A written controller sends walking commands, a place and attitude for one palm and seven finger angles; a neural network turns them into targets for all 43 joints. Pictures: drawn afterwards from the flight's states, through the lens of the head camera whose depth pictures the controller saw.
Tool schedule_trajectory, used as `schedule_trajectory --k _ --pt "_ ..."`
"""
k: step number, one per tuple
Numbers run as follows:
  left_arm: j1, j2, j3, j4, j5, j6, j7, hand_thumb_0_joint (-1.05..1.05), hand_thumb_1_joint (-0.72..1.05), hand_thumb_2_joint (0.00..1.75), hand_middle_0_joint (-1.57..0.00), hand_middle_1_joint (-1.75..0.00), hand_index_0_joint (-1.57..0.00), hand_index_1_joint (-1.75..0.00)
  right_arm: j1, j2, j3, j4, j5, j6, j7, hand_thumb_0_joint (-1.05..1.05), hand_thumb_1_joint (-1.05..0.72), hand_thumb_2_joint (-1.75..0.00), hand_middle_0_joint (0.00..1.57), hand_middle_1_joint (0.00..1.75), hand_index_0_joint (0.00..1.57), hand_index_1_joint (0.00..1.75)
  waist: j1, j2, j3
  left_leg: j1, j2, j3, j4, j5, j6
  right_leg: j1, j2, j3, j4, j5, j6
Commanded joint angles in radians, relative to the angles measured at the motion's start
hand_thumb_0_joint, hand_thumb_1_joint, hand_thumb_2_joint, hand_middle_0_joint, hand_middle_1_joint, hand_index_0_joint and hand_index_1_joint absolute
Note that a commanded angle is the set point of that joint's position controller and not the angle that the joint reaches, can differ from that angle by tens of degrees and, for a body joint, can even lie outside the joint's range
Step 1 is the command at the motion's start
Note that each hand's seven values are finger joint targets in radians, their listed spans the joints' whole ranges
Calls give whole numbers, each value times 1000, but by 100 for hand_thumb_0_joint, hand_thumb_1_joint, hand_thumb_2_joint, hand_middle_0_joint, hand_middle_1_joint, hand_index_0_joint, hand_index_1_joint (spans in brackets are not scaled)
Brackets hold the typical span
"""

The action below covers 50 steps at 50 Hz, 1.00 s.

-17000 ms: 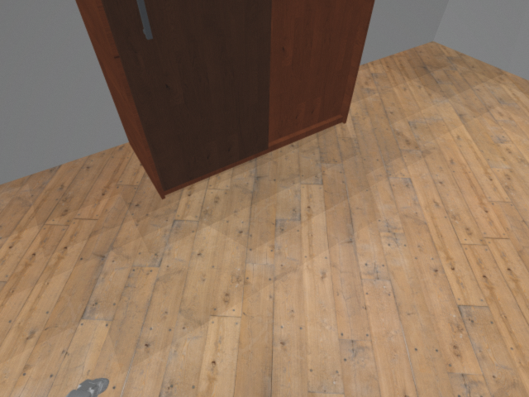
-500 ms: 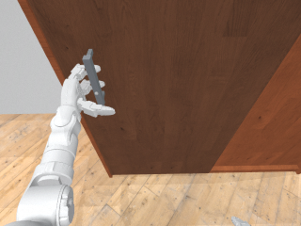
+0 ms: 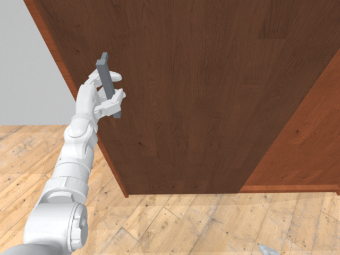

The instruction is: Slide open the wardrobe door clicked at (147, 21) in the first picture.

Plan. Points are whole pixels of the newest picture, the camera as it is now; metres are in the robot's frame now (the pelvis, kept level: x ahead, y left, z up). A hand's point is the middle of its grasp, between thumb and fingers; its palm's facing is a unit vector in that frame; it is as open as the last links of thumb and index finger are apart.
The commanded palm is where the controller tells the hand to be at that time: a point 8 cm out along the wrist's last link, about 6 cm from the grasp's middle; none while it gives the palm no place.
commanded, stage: grip the handle and tug to test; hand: left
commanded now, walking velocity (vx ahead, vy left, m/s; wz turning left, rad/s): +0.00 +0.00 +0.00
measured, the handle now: (111, 87) +0.49 +0.16 +0.12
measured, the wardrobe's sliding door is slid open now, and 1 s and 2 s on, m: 0.00 0.00 0.01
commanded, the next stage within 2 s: tug the door sideways, standing still in 0.76 s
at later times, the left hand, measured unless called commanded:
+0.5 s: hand (117, 102) +0.43 +0.14 +0.13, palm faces +0.03 -1.00 -0.01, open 5.6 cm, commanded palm +0.38 +0.18 +0.13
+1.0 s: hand (117, 102) +0.43 +0.14 +0.13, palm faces +0.01 -1.00 -0.02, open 5.8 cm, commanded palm +0.40 +0.17 +0.13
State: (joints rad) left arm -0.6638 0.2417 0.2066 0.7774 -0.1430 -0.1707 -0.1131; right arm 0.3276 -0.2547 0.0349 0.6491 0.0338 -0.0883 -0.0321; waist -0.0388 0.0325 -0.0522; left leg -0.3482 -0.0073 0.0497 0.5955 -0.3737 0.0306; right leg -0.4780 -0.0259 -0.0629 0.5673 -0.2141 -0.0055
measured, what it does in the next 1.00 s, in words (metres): shifts its weight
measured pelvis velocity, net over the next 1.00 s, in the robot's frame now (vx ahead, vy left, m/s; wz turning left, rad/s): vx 0.06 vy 0.00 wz -0.02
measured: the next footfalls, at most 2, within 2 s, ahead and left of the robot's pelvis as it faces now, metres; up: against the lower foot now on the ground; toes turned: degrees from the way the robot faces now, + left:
right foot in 1.88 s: +0.16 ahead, -0.19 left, +0.00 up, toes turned +3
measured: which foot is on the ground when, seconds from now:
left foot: down 0.00-1.00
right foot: down 0.00-1.00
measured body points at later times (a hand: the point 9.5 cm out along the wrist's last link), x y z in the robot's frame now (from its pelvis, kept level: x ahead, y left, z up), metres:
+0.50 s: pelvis +0.01 +0.00 +0.00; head +0.04 -0.02 +0.45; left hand +0.42 +0.19 +0.13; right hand +0.10 -0.25 -0.11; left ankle -0.05 +0.09 -0.73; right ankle +0.04 -0.12 -0.73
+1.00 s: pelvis +0.06 +0.00 +0.01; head +0.09 -0.01 +0.46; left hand +0.42 +0.19 +0.13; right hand +0.20 -0.24 -0.09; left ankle -0.05 +0.10 -0.72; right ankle +0.04 -0.12 -0.73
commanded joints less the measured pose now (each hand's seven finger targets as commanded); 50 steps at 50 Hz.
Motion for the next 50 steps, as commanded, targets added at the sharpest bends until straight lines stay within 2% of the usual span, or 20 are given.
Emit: schedule_trajectory --k 1,4,6,7,10,16,18,20,23,25,27,29,30,35,39,42,43,45,46,50 --pt "-431 196 62 -236 -13 -71 11 0 90 90 -45 -140 -45 -140 22 -130 -48 -113 -3 -41 -10 0 -90 -90 20 30 20 30 0 -39 -359 2 6 -50 -82 383 -23 318 29 28 1 320 -26" --pt "-453 176 44 -258 -4 -82 15 0 90 90 -45 -140 -45 -140 26 -122 -49 -111 -5 -42 -6 0 -90 -90 20 30 20 30 -4 -11 -356 16 6 -48 -76 410 -26 308 30 28 2 339 -27" --pt "-400 230 96 -254 -2 -86 23 0 90 90 -45 -140 -45 -140 29 -126 -51 -113 -7 -39 -6 0 -90 -90 20 30 20 30 14 -50 -368 1 9 -51 -78 430 -24 341 31 30 6 355 -27" --pt "-393 208 80 -279 -4 -87 21 0 90 90 -45 -140 -45 -140 22 -123 -51 -120 -7 -39 -4 0 -90 -90 20 30 20 30 13 -24 -378 8 7 -41 -78 432 -22 349 30 35 4 369 -26" --pt "-371 217 90 -279 -6 -85 17 0 90 90 -45 -140 -45 -140 18 -125 -52 -124 -5 -36 -6 0 -90 -90 20 30 20 30 17 -50 -364 -2 9 -40 -84 420 -20 360 30 32 1 365 -27" --pt "-330 165 49 -391 -14 -91 15 0 90 90 -45 -140 -45 -140 5 -114 -56 -135 -4 -44 2 0 -90 -90 20 30 20 30 24 32 -398 70 17 -39 -80 537 -34 353 32 31 -4 406 -28" --pt "-253 177 71 -407 -20 -90 14 0 90 90 -45 -140 -45 -140 4 -117 -60 -140 -6 -46 6 0 -90 -90 20 30 20 30 40 -26 -411 50 21 -32 -84 539 -30 391 32 37 -3 428 -27" --pt "-218 164 58 -462 -20 -93 11 0 90 90 -45 -140 -45 -140 -5 -117 -62 -153 -6 -50 8 0 -90 -90 20 30 20 30 49 -27 -431 54 21 -31 -87 575 -28 421 29 37 3 461 -30" --pt "-160 119 20 -528 -18 -82 9 0 90 90 -45 -140 -45 -140 -18 -108 -63 -157 -3 -55 16 0 -90 -90 20 30 20 30 54 31 -422 95 26 -29 -86 638 -39 403 29 35 -2 477 -31" --pt "-125 97 1 -561 -18 -70 9 0 90 90 -45 -140 -45 -140 -20 -110 -66 -162 -4 -56 17 0 -90 -90 20 30 20 30 54 19 -415 109 29 -29 -86 665 -40 404 29 30 -7 487 -30" --pt "-72 124 38 -567 -27 -49 12 0 90 90 -45 -140 -45 -140 -20 -114 -66 -160 -5 -54 18 0 -90 -90 20 30 20 30 60 -38 -405 84 29 -24 -95 651 -34 437 29 32 -11 519 -29" --pt "-37 127 41 -618 -26 -35 10 0 90 90 -45 -140 -45 -140 -33 -110 -68 -170 -4 -50 17 0 -90 -90 20 30 20 30 65 -47 -415 72 27 -13 -99 649 -25 473 25 37 -7 559 -30" --pt "-18 117 29 -648 -24 -30 8 0 90 90 -45 -140 -45 -140 -42 -109 -69 -179 -3 -48 15 0 -90 -90 20 30 20 30 69 -5 -422 94 26 -14 -97 680 -29 470 23 36 -4 563 -31" --pt "138 100 37 -745 -36 12 9 0 90 90 -45 -140 -45 -140 -66 -99 -66 -196 -4 -44 20 0 -90 -90 20 30 20 30 92 4 -412 108 29 -7 -100 748 -32 503 17 36 -8 633 -36" --pt "179 91 31 -796 -40 51 9 0 90 90 -45 -140 -45 -140 -86 -97 -62 -202 -2 -32 18 0 -90 -90 20 30 20 30 82 -30 -382 116 30 -6 -107 723 -32 498 19 31 -15 637 -32" --pt "170 75 9 -847 -33 74 19 0 90 90 -45 -140 -45 -140 -99 -94 -61 -208 -2 -26 16 0 -90 -90 20 30 20 30 75 13 -363 152 32 -15 -102 750 -40 463 22 25 -19 610 -32" --pt "195 57 -5 -860 -32 82 22 0 90 90 -45 -140 -45 -140 -98 -91 -63 -210 -4 -26 16 0 -90 -90 20 30 20 30 75 -16 -365 163 35 -18 -97 777 -42 463 23 22 -18 620 -30" --pt "67 103 13 -822 -19 98 40 0 90 90 -45 -140 -45 -140 -85 -103 -64 -189 -6 -14 6 0 -90 -90 20 30 20 30 43 -30 -338 168 35 -21 -86 759 -38 431 26 22 -20 620 -27" --pt "-13 105 4 -819 -13 105 48 0 90 90 -45 -140 -45 -140 -84 -100 -63 -180 -5 -11 1 0 -90 -90 20 30 20 30 28 -2 -320 169 32 -25 -83 751 -38 410 27 23 -24 612 -26" --pt "-118 -38 -124 -765 -3 134 69 0 90 90 -45 -140 -45 -140 -70 -90 -64 -155 -7 -11 -5 0 -90 -90 20 30 20 30 -7 14 -307 227 37 -46 -54 797 -48 323 31 7 -25 559 -22"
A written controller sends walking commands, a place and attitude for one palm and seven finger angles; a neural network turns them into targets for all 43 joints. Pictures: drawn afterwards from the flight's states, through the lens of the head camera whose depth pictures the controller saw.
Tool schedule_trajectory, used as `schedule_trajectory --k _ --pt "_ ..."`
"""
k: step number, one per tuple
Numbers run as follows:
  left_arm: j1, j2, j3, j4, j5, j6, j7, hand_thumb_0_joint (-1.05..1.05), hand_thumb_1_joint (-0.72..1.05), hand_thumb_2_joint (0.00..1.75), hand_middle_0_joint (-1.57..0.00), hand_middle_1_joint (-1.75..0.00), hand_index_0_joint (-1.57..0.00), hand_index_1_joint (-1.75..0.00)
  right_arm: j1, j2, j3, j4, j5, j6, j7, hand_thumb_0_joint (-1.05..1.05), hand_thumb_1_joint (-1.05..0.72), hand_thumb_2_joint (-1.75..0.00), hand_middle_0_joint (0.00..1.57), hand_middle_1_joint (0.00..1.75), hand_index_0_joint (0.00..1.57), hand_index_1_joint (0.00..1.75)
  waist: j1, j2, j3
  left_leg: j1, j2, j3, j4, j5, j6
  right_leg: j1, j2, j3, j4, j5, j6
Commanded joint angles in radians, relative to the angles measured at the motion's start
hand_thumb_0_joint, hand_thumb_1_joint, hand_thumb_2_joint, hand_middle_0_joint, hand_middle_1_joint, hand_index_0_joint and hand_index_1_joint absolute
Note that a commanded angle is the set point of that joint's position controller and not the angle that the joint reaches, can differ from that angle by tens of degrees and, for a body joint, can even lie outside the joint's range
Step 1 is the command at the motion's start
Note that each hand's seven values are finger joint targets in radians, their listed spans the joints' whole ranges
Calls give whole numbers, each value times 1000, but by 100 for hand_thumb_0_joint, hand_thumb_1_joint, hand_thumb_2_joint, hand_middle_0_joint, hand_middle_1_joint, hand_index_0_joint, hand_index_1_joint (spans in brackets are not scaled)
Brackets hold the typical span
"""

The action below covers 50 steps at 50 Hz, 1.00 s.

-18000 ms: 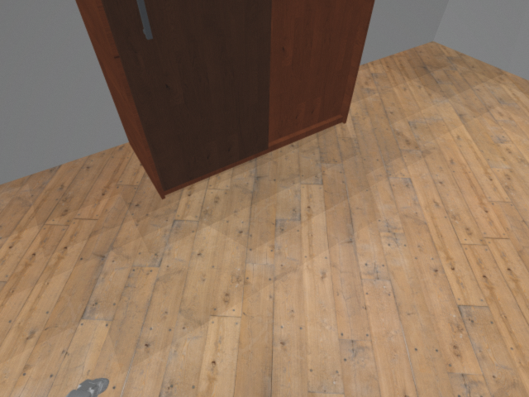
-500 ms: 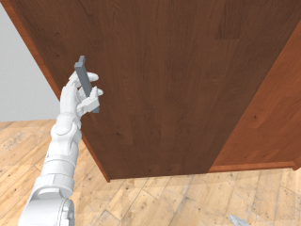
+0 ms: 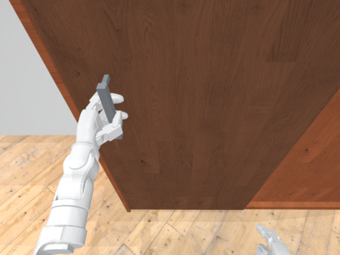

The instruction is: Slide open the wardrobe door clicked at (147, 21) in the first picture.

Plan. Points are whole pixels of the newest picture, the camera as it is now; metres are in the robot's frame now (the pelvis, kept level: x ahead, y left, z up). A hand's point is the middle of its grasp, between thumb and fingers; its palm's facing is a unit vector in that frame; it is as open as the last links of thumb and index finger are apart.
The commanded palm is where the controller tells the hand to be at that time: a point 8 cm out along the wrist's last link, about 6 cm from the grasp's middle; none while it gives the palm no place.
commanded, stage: tug the door sideways, standing still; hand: left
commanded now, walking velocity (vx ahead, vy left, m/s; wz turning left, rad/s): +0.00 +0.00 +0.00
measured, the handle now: (113, 109) +0.42 +0.17 +0.12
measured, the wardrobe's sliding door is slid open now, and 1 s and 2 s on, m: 0.00 0.01 0.22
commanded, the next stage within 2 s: step sideways, sliding the door along in 0.28 s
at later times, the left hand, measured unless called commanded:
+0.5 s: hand (118, 125) +0.37 +0.14 +0.12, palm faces +0.08 -0.99 -0.14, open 5.8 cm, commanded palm +0.35 +0.17 +0.12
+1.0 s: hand (130, 122) +0.38 +0.12 +0.11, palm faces +0.42 -0.89 -0.16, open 6.3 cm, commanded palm +0.35 +0.09 +0.12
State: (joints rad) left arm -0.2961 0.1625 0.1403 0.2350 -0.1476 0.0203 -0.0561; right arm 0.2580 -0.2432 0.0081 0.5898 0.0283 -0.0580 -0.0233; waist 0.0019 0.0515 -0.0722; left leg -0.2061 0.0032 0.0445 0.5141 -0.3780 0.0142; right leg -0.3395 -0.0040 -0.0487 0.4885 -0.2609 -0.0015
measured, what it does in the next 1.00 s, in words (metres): steps to the right: right foot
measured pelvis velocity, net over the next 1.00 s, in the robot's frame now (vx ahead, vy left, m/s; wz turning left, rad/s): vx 0.01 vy -0.12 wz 0.19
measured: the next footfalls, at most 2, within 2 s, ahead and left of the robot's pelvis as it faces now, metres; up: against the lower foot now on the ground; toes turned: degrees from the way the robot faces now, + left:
right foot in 0.88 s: +0.10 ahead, -0.19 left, +0.00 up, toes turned +4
left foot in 1.08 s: +0.03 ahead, +0.00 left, +0.00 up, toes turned +17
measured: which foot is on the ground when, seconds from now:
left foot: down 0.00-0.88, up 0.90-1.00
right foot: down 0.00-0.52, up 0.54-0.86, down 0.88-1.00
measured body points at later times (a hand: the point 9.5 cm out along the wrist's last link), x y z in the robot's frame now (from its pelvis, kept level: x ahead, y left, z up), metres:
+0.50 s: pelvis -0.03 +0.00 -0.01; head +0.01 +0.00 +0.44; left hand +0.36 +0.20 +0.12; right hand +0.12 -0.21 -0.13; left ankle -0.11 +0.09 -0.74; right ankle -0.02 -0.13 -0.73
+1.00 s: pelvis +0.01 -0.12 -0.01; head +0.08 -0.15 +0.43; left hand +0.36 +0.16 +0.13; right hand +0.21 -0.33 -0.15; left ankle -0.08 +0.02 -0.68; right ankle +0.06 -0.20 -0.74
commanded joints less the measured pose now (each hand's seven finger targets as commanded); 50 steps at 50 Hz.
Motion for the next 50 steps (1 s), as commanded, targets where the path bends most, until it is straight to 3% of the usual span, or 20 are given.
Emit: schedule_trajectory --k 1,6,14,18,19,20,21,23,25,27,28,31,34,39,42,43,44,45,47,50 --pt "-479 24 -72 -205 3 -51 17 0 90 90 -45 -140 -45 -140 4 -99 -37 -89 -5 -41 -13 0 -90 -90 20 30 20 30 -48 -11 -293 85 25 -49 29 805 -35 177 8 -13 57 599 -25" --pt "-539 -52 -168 -208 26 -56 25 0 90 90 -45 -140 -45 -140 16 -95 -39 -75 -16 -42 -7 0 -90 -90 20 30 20 30 -63 -27 -363 123 23 -69 56 866 -36 163 4 -23 84 619 -22" --pt "-636 -158 -286 -151 44 -94 26 0 90 90 -45 -140 -45 -140 6 -85 -29 -60 -23 -59 2 0 -90 -90 20 30 20 30 -80 -35 -336 118 24 -98 66 804 -41 93 6 -33 96 508 -22" --pt "-675 -207 -334 -136 46 -102 22 0 90 90 -45 -140 -45 -140 41 -84 -33 -45 -29 -68 13 0 -90 -90 20 30 20 30 -88 9 -384 189 45 -131 98 1023 -62 46 8 -40 126 541 -20" --pt "-767 -173 -314 -135 47 -107 26 0 90 90 -45 -140 -45 -140 50 -91 -32 -33 -31 -69 13 0 -90 -90 20 30 20 30 -98 16 -394 195 42 -137 99 1008 -68 33 10 -38 122 522 -21" --pt "-870 334 27 -139 109 -170 105 0 90 90 -45 -140 -45 -140 -11 -126 -30 -67 -18 -54 -32 0 -90 -90 20 30 20 30 -49 -19 -361 157 68 -133 71 893 -42 130 -30 -3 117 457 -35" --pt "-769 134 -111 -69 97 -174 100 0 90 90 -45 -140 -45 -140 -44 -96 -27 -54 -24 -28 -44 0 -90 -90 20 30 20 30 -58 -79 -334 97 71 -125 59 769 -37 170 -37 -11 114 480 -33" --pt "-707 27 -187 -39 82 -174 95 0 90 90 -45 -140 -45 -140 -66 -85 -30 -65 -19 -16 -57 0 -90 -90 20 30 20 30 -55 -64 -283 78 109 -134 65 664 -14 143 -51 -5 151 395 -30" --pt "-756 -1 -225 -23 73 -175 94 0 90 90 -45 -140 -45 -140 -67 -89 -29 -58 -16 -7 -68 0 -90 -90 20 30 20 30 -75 65 -255 199 191 -229 40 751 21 -21 -11 -28 275 188 -22" --pt "-813 -9 -232 -8 67 -180 93 0 90 90 -45 -140 -45 -140 -61 -85 -37 -38 -31 -3 -60 0 -90 -90 20 30 20 30 -91 220 -213 428 311 -388 -8 1046 83 -299 21 -6 464 -234 -24" --pt "-836 -2 -222 3 73 -178 96 0 90 90 -45 -140 -45 -140 -71 -83 -38 -31 -32 2 -53 0 -90 -90 20 30 20 30 -85 210 -191 469 330 -405 -8 1014 92 -368 8 12 520 -267 -33" --pt "-873 22 -200 10 60 -182 104 0 90 90 -45 -140 -45 -140 -82 -91 -35 -27 -19 19 -55 0 -90 -90 20 30 20 30 -81 97 -155 475 345 -378 0 904 144 -393 -3 20 509 -174 -38" --pt "-867 -27 -248 49 60 -173 99 0 90 90 -45 -140 -45 -140 -92 -98 -35 -32 -7 21 -65 0 -90 -90 20 30 20 30 -79 69 -131 394 353 -321 -59 760 173 -297 -12 12 449 -100 -25" --pt "-865 -123 -344 13 58 -180 88 0 90 90 -45 -140 -45 -140 -116 -85 -31 -65 0 0 -71 0 -90 -90 20 30 20 30 -64 161 -111 292 341 -203 -70 685 142 -99 -22 5 304 -43 -33" --pt "-828 -125 -361 -59 61 -193 89 0 90 90 -45 -140 -45 -140 -134 -81 -32 -90 8 -4 -66 0 -90 -90 20 30 20 30 -41 102 -166 193 295 -121 107 703 85 183 12 -13 109 75 -45" --pt "-789 -102 -344 -89 70 -191 93 0 90 90 -45 -140 -45 -140 -140 -84 -37 -97 17 3 -62 0 -90 -90 20 30 20 30 -22 10 -209 95 225 -56 244 637 49 346 -16 12 27 267 -57" --pt "-764 -65 -327 -134 84 -192 97 0 90 90 -45 -140 -45 -140 -142 -68 -40 -107 26 9 -60 0 -90 -90 20 30 20 30 -19 -209 -255 -82 90 4 434 294 -1 499 -163 188 -34 539 -111" --pt "-694 -36 -295 -98 91 -183 100 0 90 90 -45 -140 -45 -140 -181 -66 -45 -111 22 -1 -64 0 -90 -90 20 30 20 30 -2 -336 -244 -240 -41 -53 610 -193 -32 499 -311 425 -77 747 -205" --pt "-626 -36 -285 -117 88 -176 109 0 90 90 -45 -140 -45 -140 -142 -77 -60 -66 16 -12 -63 0 -90 -90 20 30 20 30 -15 -269 -198 -246 30 -98 658 -270 -41 426 -313 354 -33 852 -211" --pt "-681 -65 -307 -284 102 -216 111 0 90 90 -45 -140 -45 -140 -187 -39 -36 -74 6 -31 -55 0 -90 -90 20 30 20 30 -49 -197 -198 -130 61 -39 261 -141 -39 375 -249 186 43 916 -166"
